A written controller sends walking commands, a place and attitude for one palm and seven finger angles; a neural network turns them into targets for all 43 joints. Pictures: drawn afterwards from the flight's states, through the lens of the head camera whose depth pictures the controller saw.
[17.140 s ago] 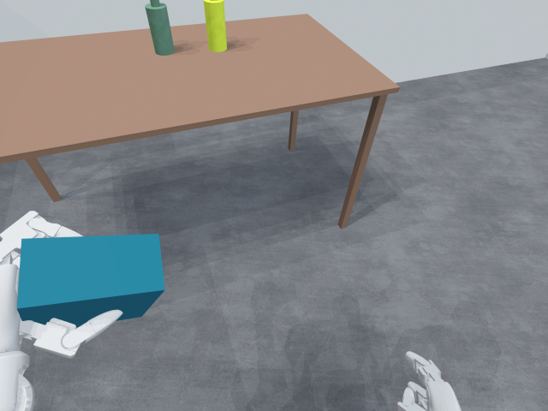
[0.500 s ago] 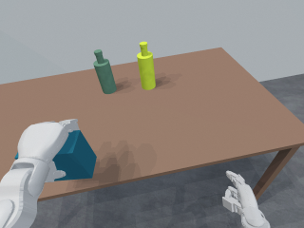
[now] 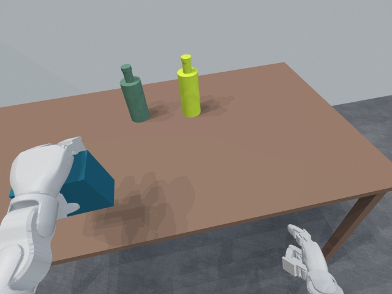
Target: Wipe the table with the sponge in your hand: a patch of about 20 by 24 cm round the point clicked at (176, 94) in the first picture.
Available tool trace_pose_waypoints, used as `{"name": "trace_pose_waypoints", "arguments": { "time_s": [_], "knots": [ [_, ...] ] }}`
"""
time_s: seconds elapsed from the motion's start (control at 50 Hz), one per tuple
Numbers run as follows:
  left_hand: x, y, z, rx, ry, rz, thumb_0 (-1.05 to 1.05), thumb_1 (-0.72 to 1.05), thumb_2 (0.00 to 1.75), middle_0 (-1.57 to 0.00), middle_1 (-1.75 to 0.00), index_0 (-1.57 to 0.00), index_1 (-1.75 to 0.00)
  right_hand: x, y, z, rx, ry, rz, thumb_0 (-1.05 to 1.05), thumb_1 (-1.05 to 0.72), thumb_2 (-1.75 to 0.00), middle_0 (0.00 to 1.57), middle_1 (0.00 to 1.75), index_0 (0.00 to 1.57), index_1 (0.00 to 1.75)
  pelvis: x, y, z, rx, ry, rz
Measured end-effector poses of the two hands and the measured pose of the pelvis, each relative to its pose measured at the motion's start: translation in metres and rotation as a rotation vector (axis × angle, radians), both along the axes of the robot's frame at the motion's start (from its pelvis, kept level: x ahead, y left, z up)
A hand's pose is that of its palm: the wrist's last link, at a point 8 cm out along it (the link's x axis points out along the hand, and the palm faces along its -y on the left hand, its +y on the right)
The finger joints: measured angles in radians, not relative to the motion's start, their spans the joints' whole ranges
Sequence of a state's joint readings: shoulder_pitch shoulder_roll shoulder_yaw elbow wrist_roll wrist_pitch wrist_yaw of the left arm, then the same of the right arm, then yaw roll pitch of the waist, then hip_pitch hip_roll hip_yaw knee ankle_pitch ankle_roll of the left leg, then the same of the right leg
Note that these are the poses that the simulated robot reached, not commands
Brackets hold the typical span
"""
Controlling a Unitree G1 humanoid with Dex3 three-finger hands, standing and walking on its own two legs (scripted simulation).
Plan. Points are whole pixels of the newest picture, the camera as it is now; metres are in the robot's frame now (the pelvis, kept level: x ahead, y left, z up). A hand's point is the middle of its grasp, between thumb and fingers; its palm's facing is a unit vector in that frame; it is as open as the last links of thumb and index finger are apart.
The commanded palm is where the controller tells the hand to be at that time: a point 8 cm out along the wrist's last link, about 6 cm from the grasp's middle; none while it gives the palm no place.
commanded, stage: move the sponge above the wiping area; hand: left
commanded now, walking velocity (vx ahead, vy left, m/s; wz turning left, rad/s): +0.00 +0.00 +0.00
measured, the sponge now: (74, 191) +0.24 +0.30 +0.10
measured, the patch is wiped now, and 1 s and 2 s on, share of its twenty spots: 0.00 0.00 0.00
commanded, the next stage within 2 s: none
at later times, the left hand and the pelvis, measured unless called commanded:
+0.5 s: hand (66, 182) +0.25 +0.31 +0.13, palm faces +0.12 -0.05 -0.99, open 10.2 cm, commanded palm +0.21 +0.28 +0.17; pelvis +0.00 +0.00 +0.00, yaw +1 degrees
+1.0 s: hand (80, 192) +0.26 +0.31 +0.08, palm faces -0.10 -0.08 -0.99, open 10.2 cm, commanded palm +0.24 +0.29 +0.16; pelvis +0.01 +0.00 +0.00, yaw +1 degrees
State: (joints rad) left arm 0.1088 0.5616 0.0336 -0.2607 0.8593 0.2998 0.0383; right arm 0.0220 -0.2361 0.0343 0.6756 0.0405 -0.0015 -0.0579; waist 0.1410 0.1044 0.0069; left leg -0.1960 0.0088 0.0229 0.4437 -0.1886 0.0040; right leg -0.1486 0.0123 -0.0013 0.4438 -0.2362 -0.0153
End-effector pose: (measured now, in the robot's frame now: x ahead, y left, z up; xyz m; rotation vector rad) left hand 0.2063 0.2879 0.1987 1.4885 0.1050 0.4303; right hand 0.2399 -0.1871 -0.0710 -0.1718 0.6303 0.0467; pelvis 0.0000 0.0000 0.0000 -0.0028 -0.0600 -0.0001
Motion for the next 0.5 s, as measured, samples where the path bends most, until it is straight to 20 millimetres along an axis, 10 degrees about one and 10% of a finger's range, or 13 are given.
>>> {"name": "trace_pose_waypoints", "arguments": {
  "time_s": [0.1, 0.24, 0.42, 0.5],
  "knots": [
    [-0.006, 0.015, -0.012, -0.088, 0.066, 0.130, 0.00, -0.50, 1.03, -0.74, -1.31, -0.73, -1.31, 0.000, -0.001, -0.001, 0.015, 0.001, -0.002, 0.02, -0.90, -0.90, 0.21, 0.30, 0.19, 0.30, -0.002, 0.004, 0.000, 0.002, 0.006, 0.012],
    [-0.003, -0.024, -0.062, -0.066, 0.290, -0.045, 0.00, -0.50, 1.03, -0.74, -1.31, -0.73, -1.31, 0.000, -0.001, -0.002, -0.038, -0.015, 0.014, 0.02, -0.90, -0.90, 0.21, 0.30, 0.20, 0.30, -0.007, 0.004, -0.001, 0.005, 0.007, 0.024],
    [0.014, -0.001, -0.012, 0.000, 0.038, 0.024, 0.00, -0.50, 1.03, -0.74, -1.30, -0.73, -1.30, -0.003, 0.001, -0.001, -0.002, 0.002, 0.004, 0.02, -0.90, -0.90, 0.21, 0.30, 0.20, 0.30, -0.003, -0.002, 0.001, 0.001, -0.001, 0.009],
    [0.015, 0.011, -0.019, -0.047, 0.103, 0.140, 0.00, -0.50, 1.03, -0.74, -1.30, -0.73, -1.31, -0.001, -0.003, -0.002, 0.017, 0.004, -0.001, 0.02, -0.90, -0.90, 0.21, 0.30, 0.20, 0.30, -0.004, -0.003, 0.001, 0.003, 0.008, 0.016]
  ]
}}
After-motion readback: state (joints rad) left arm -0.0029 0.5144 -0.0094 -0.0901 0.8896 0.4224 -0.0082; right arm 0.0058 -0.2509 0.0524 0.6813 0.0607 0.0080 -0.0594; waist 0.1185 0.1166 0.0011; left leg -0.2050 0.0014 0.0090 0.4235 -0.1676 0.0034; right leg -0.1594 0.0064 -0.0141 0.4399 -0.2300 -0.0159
